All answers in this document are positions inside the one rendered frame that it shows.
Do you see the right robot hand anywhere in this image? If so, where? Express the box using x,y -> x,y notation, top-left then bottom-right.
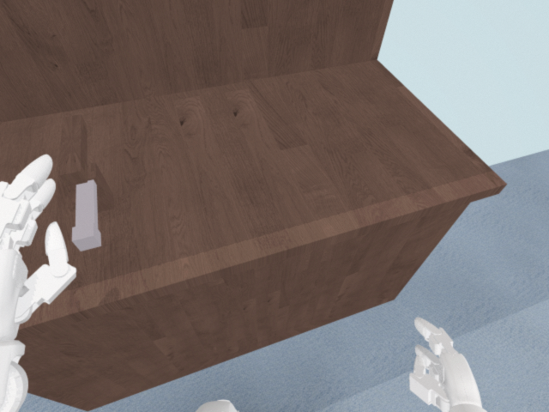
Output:
409,318 -> 482,412

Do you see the counter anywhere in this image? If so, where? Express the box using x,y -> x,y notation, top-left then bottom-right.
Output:
0,0 -> 507,411

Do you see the left robot hand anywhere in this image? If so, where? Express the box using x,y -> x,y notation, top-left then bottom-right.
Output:
0,154 -> 76,341

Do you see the tap lever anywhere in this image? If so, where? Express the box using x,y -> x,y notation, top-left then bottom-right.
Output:
72,179 -> 101,251

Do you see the left robot forearm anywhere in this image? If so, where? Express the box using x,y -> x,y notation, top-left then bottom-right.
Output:
0,340 -> 28,412

